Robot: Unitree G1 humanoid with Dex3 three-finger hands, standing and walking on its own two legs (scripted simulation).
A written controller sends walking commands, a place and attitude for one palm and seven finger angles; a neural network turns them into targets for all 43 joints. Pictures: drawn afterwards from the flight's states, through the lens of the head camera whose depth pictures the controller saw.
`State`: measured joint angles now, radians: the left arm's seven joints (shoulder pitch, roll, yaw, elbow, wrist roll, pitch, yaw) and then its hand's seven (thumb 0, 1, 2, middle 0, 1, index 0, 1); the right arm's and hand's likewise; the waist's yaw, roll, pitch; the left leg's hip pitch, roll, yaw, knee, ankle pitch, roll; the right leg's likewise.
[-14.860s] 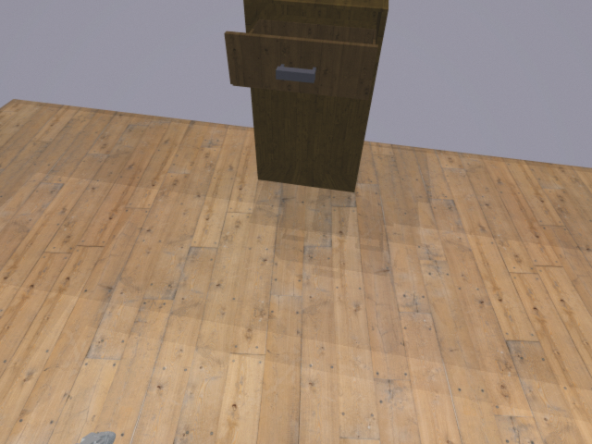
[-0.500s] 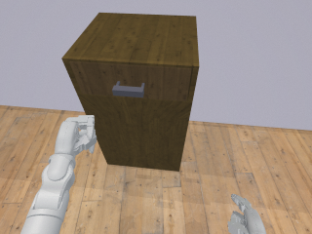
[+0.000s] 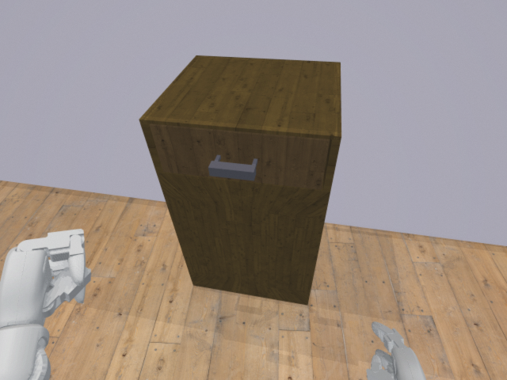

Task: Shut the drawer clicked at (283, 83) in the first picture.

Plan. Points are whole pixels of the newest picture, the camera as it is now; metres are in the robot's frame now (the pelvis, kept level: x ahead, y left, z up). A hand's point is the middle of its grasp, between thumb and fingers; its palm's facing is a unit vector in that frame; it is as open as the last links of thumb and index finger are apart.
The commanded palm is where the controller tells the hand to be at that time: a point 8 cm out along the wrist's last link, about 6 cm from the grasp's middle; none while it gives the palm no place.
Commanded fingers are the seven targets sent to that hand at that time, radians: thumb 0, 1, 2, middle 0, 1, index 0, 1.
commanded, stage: draw the hand back to the body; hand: left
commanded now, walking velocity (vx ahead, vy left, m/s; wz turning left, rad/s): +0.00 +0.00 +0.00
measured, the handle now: (234, 165) +0.62 +0.13 -0.02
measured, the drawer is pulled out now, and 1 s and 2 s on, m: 0.00 0.00 0.00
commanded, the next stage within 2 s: step back with the hand held close in 0.22 s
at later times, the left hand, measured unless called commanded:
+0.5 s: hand (68, 281) +0.18 +0.24 +0.16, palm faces +0.39 -0.81 -0.44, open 3.2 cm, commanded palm +0.12 +0.28 +0.17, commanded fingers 0.00 0.90 0.90 -1.40 -1.60 -1.40 -1.60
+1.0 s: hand (30, 334) +0.12 +0.25 +0.16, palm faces +0.37 -0.80 -0.47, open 3.2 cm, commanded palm +0.06 +0.29 +0.17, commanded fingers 0.00 0.90 0.90 -1.40 -1.60 -1.40 -1.60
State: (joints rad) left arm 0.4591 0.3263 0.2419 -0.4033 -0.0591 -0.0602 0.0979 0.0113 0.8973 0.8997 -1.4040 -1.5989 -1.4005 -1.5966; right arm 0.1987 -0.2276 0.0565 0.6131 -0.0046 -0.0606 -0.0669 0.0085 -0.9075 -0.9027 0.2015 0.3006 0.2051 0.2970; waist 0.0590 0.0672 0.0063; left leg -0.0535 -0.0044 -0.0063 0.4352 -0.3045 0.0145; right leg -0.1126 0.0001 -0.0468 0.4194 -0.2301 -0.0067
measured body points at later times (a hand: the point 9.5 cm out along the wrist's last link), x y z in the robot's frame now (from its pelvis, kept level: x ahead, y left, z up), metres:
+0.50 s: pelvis -0.01 +0.00 +0.00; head -0.02 -0.02 +0.45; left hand +0.15 +0.28 +0.18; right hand +0.17 -0.23 -0.08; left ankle -0.04 +0.11 -0.74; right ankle +0.00 -0.12 -0.74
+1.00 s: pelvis -0.07 +0.01 -0.01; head -0.06 +0.01 +0.44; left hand +0.09 +0.29 +0.18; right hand +0.11 -0.23 -0.09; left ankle -0.04 +0.11 -0.74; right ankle +0.00 -0.12 -0.74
